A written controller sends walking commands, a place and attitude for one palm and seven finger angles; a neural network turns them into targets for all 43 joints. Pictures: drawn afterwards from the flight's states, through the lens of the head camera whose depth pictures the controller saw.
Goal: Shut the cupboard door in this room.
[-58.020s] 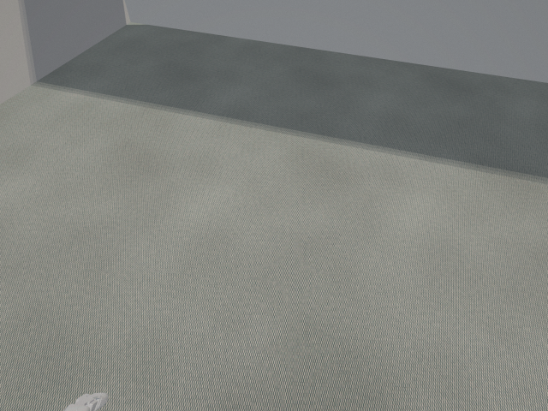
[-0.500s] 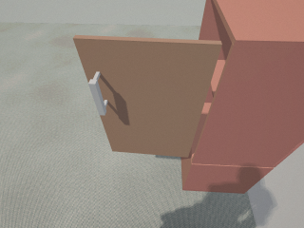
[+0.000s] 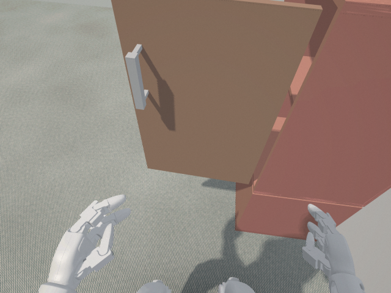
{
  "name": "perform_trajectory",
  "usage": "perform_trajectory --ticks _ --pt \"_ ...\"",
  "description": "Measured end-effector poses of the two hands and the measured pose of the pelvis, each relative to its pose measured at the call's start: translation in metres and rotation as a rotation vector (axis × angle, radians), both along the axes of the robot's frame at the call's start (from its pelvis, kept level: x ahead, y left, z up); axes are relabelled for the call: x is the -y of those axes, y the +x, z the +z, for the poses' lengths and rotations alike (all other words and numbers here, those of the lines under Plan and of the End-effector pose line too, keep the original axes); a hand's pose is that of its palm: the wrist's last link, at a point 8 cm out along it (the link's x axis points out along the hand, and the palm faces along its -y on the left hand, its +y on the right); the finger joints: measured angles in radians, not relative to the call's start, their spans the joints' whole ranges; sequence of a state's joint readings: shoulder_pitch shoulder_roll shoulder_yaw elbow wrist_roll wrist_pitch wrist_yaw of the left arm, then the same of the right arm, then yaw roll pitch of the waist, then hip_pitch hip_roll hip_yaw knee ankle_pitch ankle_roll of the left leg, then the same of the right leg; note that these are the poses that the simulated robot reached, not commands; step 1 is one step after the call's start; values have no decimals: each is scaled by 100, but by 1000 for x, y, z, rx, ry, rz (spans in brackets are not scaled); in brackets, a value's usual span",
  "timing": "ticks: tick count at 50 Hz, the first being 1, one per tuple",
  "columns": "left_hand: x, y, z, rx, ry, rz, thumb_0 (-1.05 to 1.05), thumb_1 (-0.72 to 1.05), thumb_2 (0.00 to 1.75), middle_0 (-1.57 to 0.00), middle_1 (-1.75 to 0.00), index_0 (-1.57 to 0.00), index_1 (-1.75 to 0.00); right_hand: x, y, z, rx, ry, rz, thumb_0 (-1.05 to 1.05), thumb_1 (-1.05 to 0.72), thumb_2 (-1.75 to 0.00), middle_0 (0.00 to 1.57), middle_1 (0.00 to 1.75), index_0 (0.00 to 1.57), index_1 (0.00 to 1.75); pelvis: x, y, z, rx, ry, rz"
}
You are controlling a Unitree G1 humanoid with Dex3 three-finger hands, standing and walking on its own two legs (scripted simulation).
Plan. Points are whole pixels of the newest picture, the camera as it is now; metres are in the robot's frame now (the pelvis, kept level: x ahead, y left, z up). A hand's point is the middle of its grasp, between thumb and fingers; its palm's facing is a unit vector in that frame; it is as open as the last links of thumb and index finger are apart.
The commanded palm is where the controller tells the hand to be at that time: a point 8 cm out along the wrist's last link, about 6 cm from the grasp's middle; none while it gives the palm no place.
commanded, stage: raise the hand and make a fist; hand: left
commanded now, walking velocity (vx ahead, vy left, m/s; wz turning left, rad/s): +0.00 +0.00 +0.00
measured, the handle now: (139, 78) +0.53 +0.17 +0.15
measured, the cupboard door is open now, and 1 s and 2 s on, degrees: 88 88 88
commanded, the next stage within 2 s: bring the fist close to the handle in 1.54 s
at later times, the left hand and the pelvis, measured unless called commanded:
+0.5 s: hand (84, 221) +0.22 +0.21 +0.08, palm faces -0.05 -1.00 -0.04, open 4.0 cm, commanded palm +0.19 +0.26 +0.09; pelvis +0.01 +0.03 +0.01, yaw +0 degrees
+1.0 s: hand (72, 190) +0.25 +0.22 +0.13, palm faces -0.04 -1.00 -0.07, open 3.1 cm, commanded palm +0.23 +0.27 +0.14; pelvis +0.04 +0.03 +0.04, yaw +1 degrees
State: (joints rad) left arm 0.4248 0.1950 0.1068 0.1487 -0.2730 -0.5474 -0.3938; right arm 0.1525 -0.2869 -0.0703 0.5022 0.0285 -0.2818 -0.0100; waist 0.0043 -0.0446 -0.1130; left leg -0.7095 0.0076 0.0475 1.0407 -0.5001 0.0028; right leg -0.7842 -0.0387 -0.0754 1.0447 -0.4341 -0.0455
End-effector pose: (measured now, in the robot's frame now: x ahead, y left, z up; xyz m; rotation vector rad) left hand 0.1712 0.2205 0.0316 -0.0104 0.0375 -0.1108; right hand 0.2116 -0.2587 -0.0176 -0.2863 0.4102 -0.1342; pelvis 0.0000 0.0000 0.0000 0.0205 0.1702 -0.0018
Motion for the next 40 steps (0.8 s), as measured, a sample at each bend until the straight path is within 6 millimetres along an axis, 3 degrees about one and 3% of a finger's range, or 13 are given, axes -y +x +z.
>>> perform_trajectory --ticks 3,6,10,15,19,23,31,40 --pt "-15 -20 -12 -54 1 75 1 90 90 -43 -56 -44 -56 -13 11 -4 27 -10 40 1 -91 -90 20 30 20 30 -2 -4 -10 -12 -18 15" --pt "-25 -25 -1 2 25 121 2 90 90 -48 -61 -49 -61 -32 12 -15 6 -2 83 1 -91 -90 20 30 20 30 -4 -7 -16 -14 -40 32" --pt "-23 -7 21 90 44 63 2 90 90 -55 -69 -56 -69 -57 -4 -37 -74 44 108 1 -91 -90 20 30 20 30 -9 -10 -17 -11 -62 45" --pt "-16 21 30 3 42 -26 2 90 90 -64 -79 -65 -79 -76 -39 -51 -192 127 50 1 -90 -90 21 30 21 31 -18 -7 -5 -8 -62 34" --pt "-26 30 36 -59 42 9 2 90 90 -72 -87 -73 -87 -76 -62 -51 -257 143 -12 1 -90 -90 21 30 21 31 -23 1 6 -8 -54 19" --pt "-39 32 47 -35 56 51 2 90 90 -79 -95 -80 -95 -67 -72 -47 -287 110 -36 1 -90 -90 21 30 21 31 -29 9 12 -6 -53 16" --pt "-44 39 56 -7 51 36 2 90 90 -94 -111 -94 -111 -50 -48 -28 -238 33 -38 1 -90 -90 21 30 20 30 -36 20 17 3 -59 20" --pt "-50 50 80 37 60 61 2 90 90 -110 -129 -111 -129 -66 -3 -2 -123 57 13 1 -91 -90 21 30 20 30 -36 32 26 31 -62 24"
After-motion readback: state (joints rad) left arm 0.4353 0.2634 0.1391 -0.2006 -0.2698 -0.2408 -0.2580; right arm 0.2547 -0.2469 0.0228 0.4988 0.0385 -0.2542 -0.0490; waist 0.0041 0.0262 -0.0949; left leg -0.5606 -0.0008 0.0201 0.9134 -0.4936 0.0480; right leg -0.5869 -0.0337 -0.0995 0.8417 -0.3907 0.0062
